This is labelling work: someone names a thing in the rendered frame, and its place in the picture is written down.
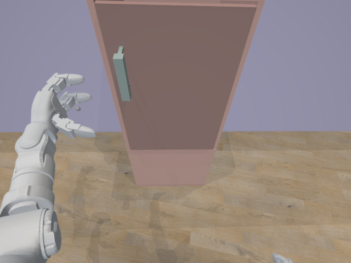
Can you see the left robot upper arm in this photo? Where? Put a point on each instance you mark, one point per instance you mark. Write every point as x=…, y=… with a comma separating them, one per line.
x=29, y=237

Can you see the robot left forearm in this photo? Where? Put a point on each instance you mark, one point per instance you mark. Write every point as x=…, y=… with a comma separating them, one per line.
x=33, y=177

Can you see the robot left hand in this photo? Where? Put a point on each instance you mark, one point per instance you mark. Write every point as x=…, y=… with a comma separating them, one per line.
x=46, y=106

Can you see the handle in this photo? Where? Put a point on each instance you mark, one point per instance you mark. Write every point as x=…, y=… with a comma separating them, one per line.
x=121, y=73

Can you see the cupboard door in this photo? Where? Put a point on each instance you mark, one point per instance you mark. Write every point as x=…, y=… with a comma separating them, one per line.
x=182, y=59

